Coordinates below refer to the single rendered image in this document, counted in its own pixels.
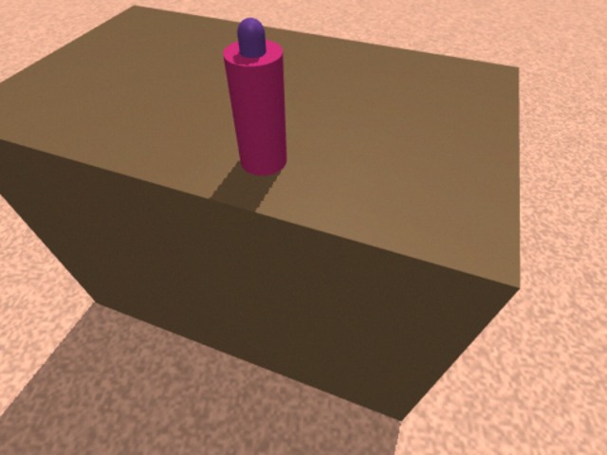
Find bottle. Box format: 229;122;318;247
223;18;286;175

